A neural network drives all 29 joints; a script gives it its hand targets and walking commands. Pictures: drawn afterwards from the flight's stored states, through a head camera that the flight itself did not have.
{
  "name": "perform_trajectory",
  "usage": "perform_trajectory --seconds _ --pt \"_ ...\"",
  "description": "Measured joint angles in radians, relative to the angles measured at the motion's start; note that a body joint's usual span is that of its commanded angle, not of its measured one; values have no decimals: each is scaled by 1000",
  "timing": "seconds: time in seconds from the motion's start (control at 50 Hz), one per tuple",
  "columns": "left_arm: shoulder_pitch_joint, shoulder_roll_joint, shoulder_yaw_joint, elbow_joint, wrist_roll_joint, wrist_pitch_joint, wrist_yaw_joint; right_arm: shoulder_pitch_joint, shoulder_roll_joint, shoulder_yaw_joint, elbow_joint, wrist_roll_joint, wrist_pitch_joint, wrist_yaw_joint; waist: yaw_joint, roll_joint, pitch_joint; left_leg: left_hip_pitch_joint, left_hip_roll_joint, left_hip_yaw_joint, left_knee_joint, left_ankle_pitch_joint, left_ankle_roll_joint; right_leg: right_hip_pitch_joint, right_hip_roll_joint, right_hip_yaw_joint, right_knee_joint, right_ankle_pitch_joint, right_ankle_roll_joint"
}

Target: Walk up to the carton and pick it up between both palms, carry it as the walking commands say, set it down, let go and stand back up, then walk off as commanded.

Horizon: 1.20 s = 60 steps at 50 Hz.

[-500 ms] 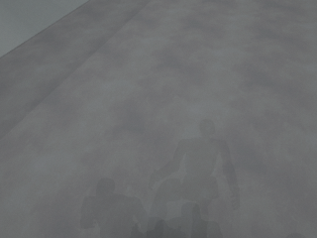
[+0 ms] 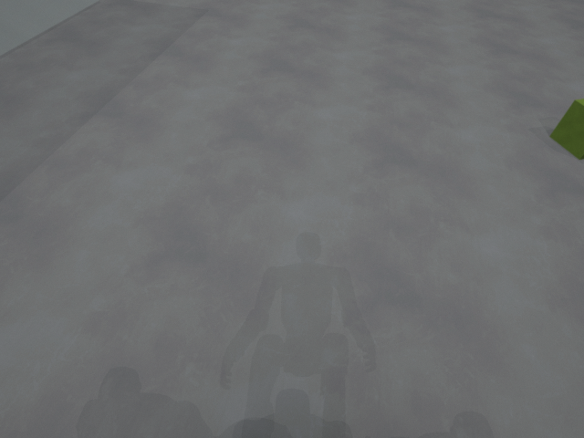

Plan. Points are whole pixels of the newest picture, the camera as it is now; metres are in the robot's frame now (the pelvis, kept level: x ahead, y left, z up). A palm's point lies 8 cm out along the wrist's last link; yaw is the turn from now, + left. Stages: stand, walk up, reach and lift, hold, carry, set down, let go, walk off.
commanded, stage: walk up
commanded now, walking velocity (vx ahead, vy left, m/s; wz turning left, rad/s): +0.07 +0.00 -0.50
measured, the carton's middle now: out of the picture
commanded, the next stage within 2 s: none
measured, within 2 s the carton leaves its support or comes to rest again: neither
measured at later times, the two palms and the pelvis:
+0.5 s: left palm (185, 427) +0.19 +0.17 -0.14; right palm (521, 415) +0.23 -0.34 -0.13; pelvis +0.17 -0.06 -0.01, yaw -15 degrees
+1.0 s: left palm (284, 230) +0.57 +0.04 -0.12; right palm (498, 395) +0.27 -0.35 -0.19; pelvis +0.41 -0.17 -0.02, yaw -23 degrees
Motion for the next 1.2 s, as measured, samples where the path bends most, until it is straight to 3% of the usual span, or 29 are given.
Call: perform_trajectory --seconds 0.08,0.14,0.2,0.24,0.28,0.34,0.42,0.5,0.56,0.58,0.6,0.66,0.7,0.74,0.8,0.86,0.9,0.92,0.96,1.0,1.04,1.2 --pt "-1 -9 -13 2 -8 0 -10 29 -7 -6 2 -2 -13 13 -10 25 -3 16 13 61 -5 -15 -11 84 -27 -18 -187 -15 -1" --pt "-12 -25 -25 4 -10 -8 -21 70 -43 -15 21 -11 -27 30 -37 71 -36 21 31 81 12 -46 -25 172 -32 -47 -307 -79 -17" --pt "-26 -31 -25 -9 1 -54 -19 107 -87 -20 39 -9 -27 44 -54 98 -61 29 49 100 44 -85 -51 286 -27 -68 -504 -11 -47" --pt "-41 -42 -22 -18 18 -83 -12 129 -112 -27 49 -3 -20 56 -56 130 -69 -22 66 20 209 -109 -39 314 1 -81 -512 -25 -74" --pt "-22 -42 -20 -41 27 -104 0 129 -118 -30 58 -2 -14 69 -44 115 -78 -83 41 -52 397 -108 -34 353 9 -61 -532 -43 -86" --pt "29 -43 -20 -33 28 -111 5 91 -121 -33 33 -2 -12 80 -34 85 -93 -173 25 -103 532 -68 -34 428 17 -17 -617 -15 -91" --pt "84 -63 -37 3 16 -114 1 10 -124 -37 -28 1 -19 92 -15 68 -72 -284 34 -138 528 10 -51 533 23 33 -704 -38 -87" --pt "128 -73 -51 40 4 -113 7 -60 -111 -28 -74 6 -24 98 14 40 -45 -340 36 -124 374 31 -63 627 13 63 -737 -87 -75" --pt "155 -77 -56 75 -7 -108 13 -91 -95 -19 -102 15 -43 90 22 29 -39 -305 15 -85 185 54 -45 633 5 70 -628 -179 -61" --pt "159 -79 -55 85 -9 -106 15 -100 -86 -16 -102 12 -56 84 23 26 -37 -301 17 -78 191 127 -18 585 1 70 -497 -183 -59" --pt "156 -78 -54 89 -15 -101 17 -107 -72 -9 -99 6 -67 77 26 16 -36 -304 24 -61 233 107 -6 505 4 90 -321 -163 -58" --pt "127 -70 -39 84 -27 -95 13 -87 -32 18 -82 -2 -79 67 22 -9 -27 -210 31 -4 218 -1 -18 283 16 113 104 -90 -77" --pt "92 -58 -34 77 -14 -96 6 -40 -15 21 -61 -5 -83 59 -4 -12 -20 -126 19 15 160 13 -30 185 2 84 200 -51 -74" --pt "41 -44 -30 55 -3 -90 -4 14 -9 12 1 -7 -88 52 -24 2 -15 -53 9 10 108 0 -41 132 -19 37 120 -55 -60" --pt "-33 -21 -22 4 -4 -85 -15 85 -6 -1 104 -15 -71 51 -23 25 -8 32 15 15 61 -25 -63 92 -43 -8 -135 -76 -54" --pt "-81 -4 -17 -4 -6 -93 -12 138 -12 -12 179 -20 -61 55 -42 43 2 108 24 27 57 -73 -93 100 -64 -39 -331 -13 -52" --pt "-97 -5 -15 11 0 -105 -10 183 -24 -17 214 -21 -55 63 -67 79 -13 123 55 -2 108 -135 -104 127 -50 -73 -326 91 -88" --pt "-100 -9 -19 20 6 -114 -5 199 -30 -18 227 -18 -48 68 -72 99 -25 100 65 -44 184 -162 -86 135 -36 -89 -305 62 -110" --pt "-88 -16 -26 33 16 -135 7 191 -33 -20 248 -8 -34 71 -59 104 -37 21 35 -126 412 -182 -67 165 -3 -68 -314 -9 -136" --pt "-63 -36 -33 57 14 -149 20 153 -34 -28 242 -7 -42 69 -49 105 -28 -63 15 -155 596 -158 -64 211 28 -54 -355 6 -142" --pt "-45 -56 -39 96 9 -155 26 119 -25 -27 216 -4 -57 69 -52 96 -23 -158 4 -168 674 -98 -47 276 45 -59 -428 1 -143" --pt "40 -107 -57 201 5 -181 33 -34 14 -12 152 -5 -60 80 6 19 3 -407 31 -163 511 95 -67 495 76 -64 -672 13 -141"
